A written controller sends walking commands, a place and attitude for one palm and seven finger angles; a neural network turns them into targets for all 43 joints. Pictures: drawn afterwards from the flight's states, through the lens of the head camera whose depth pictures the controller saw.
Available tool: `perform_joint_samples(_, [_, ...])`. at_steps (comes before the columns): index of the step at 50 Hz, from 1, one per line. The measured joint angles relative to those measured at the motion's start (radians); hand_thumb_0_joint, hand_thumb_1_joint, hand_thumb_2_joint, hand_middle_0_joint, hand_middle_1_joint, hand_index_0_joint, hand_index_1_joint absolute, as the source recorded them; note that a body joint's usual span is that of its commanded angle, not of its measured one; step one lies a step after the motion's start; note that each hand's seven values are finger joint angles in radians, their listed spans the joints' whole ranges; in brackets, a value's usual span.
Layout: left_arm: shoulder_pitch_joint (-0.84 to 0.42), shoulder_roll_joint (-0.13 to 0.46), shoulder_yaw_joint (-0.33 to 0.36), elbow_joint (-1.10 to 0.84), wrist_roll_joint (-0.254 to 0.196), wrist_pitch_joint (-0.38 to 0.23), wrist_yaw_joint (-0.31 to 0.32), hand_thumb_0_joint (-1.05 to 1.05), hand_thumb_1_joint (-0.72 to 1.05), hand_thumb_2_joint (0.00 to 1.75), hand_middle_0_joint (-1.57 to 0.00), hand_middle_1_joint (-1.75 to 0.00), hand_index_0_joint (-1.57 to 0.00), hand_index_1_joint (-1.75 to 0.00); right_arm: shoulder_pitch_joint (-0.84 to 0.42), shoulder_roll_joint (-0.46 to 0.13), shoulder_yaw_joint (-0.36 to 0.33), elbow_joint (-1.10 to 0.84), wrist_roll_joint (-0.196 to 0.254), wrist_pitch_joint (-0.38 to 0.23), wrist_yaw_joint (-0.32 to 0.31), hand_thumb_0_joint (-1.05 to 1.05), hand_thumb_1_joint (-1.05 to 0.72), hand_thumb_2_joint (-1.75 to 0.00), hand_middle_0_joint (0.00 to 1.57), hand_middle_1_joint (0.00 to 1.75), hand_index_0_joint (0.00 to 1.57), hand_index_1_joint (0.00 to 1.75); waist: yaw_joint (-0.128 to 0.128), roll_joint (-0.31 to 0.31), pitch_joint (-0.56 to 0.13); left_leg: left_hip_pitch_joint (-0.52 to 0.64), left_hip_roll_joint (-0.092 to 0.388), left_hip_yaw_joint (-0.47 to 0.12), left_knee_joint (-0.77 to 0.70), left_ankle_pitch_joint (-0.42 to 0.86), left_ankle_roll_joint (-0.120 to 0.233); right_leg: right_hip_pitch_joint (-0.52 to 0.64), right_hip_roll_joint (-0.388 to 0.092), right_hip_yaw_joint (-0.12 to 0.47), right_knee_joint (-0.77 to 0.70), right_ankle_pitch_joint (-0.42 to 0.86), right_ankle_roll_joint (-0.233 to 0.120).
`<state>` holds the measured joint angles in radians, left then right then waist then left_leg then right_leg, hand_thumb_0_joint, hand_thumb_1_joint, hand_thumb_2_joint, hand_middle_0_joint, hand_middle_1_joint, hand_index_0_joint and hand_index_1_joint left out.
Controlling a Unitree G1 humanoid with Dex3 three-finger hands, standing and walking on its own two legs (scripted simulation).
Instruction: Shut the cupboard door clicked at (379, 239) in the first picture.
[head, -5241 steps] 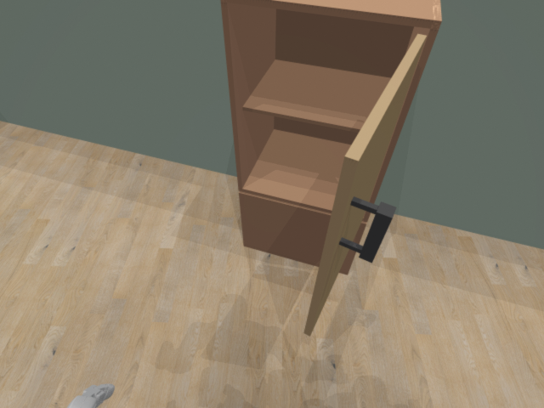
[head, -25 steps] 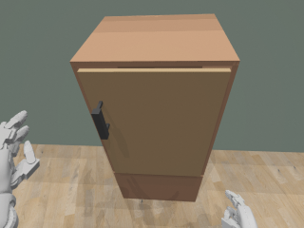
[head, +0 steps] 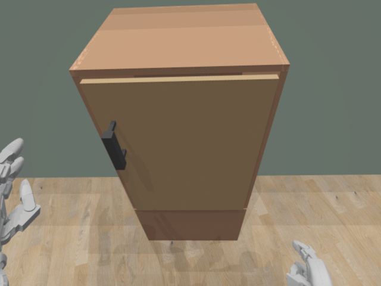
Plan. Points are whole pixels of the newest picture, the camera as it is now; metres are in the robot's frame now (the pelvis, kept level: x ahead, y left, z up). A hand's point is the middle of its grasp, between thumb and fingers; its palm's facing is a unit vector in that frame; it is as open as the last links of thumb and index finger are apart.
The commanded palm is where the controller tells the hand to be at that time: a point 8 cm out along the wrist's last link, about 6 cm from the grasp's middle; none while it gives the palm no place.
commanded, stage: step back with the hand held close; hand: left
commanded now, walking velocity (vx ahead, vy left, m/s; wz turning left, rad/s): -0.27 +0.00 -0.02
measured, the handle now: (116, 145) +0.44 +0.23 +0.04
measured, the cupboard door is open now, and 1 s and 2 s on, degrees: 0 0 0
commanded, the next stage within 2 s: stop stepping back and stand still in 0.80 s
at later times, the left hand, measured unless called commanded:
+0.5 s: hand out of the picture +0.10 +0.29 +0.16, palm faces +0.46 -0.76 -0.46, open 7.4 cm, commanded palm +0.04 +0.32 +0.18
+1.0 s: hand out of the picture +0.00 +0.31 +0.18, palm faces +0.50 -0.77 -0.40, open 7.4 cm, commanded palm -0.07 +0.33 +0.18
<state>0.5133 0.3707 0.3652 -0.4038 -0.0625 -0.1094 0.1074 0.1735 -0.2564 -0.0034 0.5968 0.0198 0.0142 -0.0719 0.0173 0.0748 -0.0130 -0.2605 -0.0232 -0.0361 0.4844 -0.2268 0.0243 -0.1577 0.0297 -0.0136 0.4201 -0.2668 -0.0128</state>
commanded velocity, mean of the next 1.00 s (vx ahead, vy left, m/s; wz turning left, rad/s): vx -0.25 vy -0.01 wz -0.05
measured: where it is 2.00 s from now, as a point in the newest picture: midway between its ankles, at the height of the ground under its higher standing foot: outside the picture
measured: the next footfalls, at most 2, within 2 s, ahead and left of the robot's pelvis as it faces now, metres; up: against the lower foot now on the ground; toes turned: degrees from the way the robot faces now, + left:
left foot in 0.80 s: -0.03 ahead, +0.14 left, +0.00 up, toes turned +4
right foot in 1.12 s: -0.25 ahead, -0.08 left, +0.00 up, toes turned -1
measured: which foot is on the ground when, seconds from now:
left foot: down 0.00-0.68, up 0.70-0.78, down 0.80-1.00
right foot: down 0.00-0.80, up 0.82-1.00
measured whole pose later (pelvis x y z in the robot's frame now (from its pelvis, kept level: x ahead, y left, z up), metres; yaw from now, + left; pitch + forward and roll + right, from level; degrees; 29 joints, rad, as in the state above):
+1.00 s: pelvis -0.20 +0.03 -0.01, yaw +2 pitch +1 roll -5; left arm 0.51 0.45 0.48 -0.57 -0.05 -0.21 0.18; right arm 0.23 -0.14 0.00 0.63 0.00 -0.10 -0.04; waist -0.01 0.00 -0.01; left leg -0.50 0.08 -0.01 0.54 -0.09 0.03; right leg -0.41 0.08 0.00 0.99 -0.46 0.02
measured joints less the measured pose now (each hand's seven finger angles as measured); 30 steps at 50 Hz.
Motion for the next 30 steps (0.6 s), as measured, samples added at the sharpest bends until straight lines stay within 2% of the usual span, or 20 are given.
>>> perform_joint_samples(7, [0.039, 0.058, 0.031, -0.058, -0.009, -0.007, 0.011, 0.02, 0.89, 0.90, -0.22, -0.30, -0.22, -0.30, 0.000, 0.001, -0.013, -0.033, 0.007, 0.042, -0.012, 0.01, -0.90, -0.90, 0.20, 0.29, 0.20, 0.30, -0.008, -0.015, 0.008, -0.023, -0.012, 0.020, -0.013, 0.034, 0.012, -0.045, -0.015, 0.018, 0.026, 0.017, 0.015])
perform_joint_samples(12, [0.037, 0.069, 0.047, -0.044, -0.012, -0.015, 0.023, 0.02, 0.89, 0.90, -0.22, -0.30, -0.22, -0.30, 0.003, 0.014, -0.006, -0.041, 0.012, 0.045, -0.012, 0.01, -0.90, -0.90, 0.20, 0.29, 0.20, 0.30, -0.016, -0.023, -0.003, -0.047, -0.012, 0.024, -0.014, 0.062, 0.017, -0.073, -0.016, 0.021, 0.031, 0.044, 0.021])
perform_joint_samples(18, [0.045, 0.042, 0.030, -0.040, 0.008, -0.034, 0.034, 0.02, 0.89, 0.90, -0.22, -0.30, -0.22, -0.30, 0.029, 0.021, 0.006, -0.043, 0.009, 0.019, -0.014, 0.01, -0.90, -0.90, 0.20, 0.30, 0.20, 0.30, -0.019, -0.032, -0.013, -0.095, -0.007, 0.016, 0.012, 0.084, 0.026, -0.108, -0.011, 0.009, 0.038, 0.075, 0.026])
perform_joint_samples(22, [0.035, 0.032, 0.034, -0.051, 0.031, -0.055, 0.040, 0.02, 0.89, 0.90, -0.22, -0.30, -0.22, -0.30, 0.049, 0.024, 0.010, -0.034, 0.001, -0.006, -0.018, 0.01, -0.90, -0.90, 0.20, 0.30, 0.20, 0.30, -0.018, -0.041, -0.005, -0.134, -0.001, 0.009, 0.047, 0.062, 0.032, -0.135, -0.005, -0.004, 0.061, 0.052, 0.027])
perform_joint_samples(25, [0.015, 0.038, 0.049, -0.073, 0.041, -0.070, 0.046, 0.02, 0.89, 0.90, -0.22, -0.30, -0.22, -0.30, 0.060, 0.029, 0.012, -0.028, -0.005, -0.028, -0.019, 0.01, -0.90, -0.90, 0.20, 0.30, 0.20, 0.30, -0.022, -0.053, 0.011, -0.156, 0.001, 0.007, 0.059, 0.070, 0.033, -0.157, 0.004, 0.002, 0.088, 0.043, 0.025])
perform_joint_samples(28, [0.003, 0.055, 0.070, -0.103, 0.041, -0.086, 0.049, 0.02, 0.89, 0.90, -0.22, -0.30, -0.22, -0.30, 0.065, 0.034, 0.012, -0.022, -0.008, -0.048, -0.017, 0.01, -0.90, -0.90, 0.20, 0.30, 0.20, 0.30, -0.029, -0.064, 0.027, -0.177, 0.002, 0.013, 0.078, 0.095, 0.031, -0.174, 0.008, 0.009, 0.114, 0.090, 0.023])
perform_joint_samples(30, [0.007, 0.057, 0.080, -0.114, 0.043, -0.100, 0.048, 0.02, 0.89, 0.90, -0.22, -0.30, -0.22, -0.30, 0.064, 0.034, 0.009, -0.014, -0.010, -0.055, -0.013, 0.01, -0.90, -0.90, 0.20, 0.30, 0.20, 0.30, -0.029, -0.061, 0.029, -0.194, 0.009, 0.021, 0.109, 0.064, 0.030, -0.185, 0.009, 0.004, 0.135, 0.087, 0.020])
